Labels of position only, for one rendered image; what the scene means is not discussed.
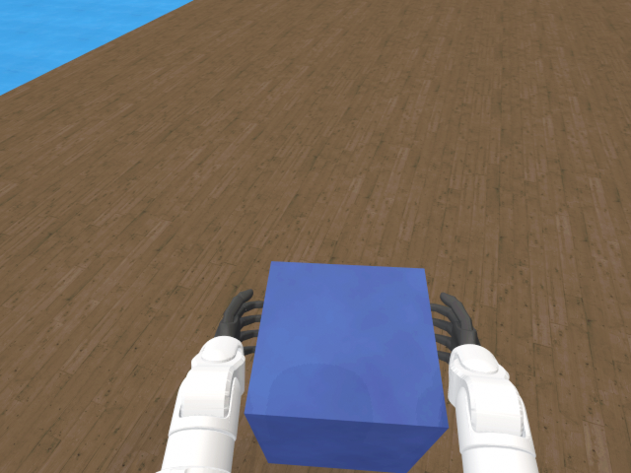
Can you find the left robot hand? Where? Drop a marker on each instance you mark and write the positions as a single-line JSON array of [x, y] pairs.
[[233, 322]]

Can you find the left robot forearm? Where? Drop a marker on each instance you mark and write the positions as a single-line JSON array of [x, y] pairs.
[[205, 421]]

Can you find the right robot forearm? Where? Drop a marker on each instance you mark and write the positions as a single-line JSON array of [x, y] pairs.
[[492, 425]]

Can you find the right robot hand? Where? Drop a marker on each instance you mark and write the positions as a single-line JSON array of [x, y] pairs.
[[460, 325]]

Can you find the carton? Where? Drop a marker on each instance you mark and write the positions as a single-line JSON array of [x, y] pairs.
[[346, 371]]

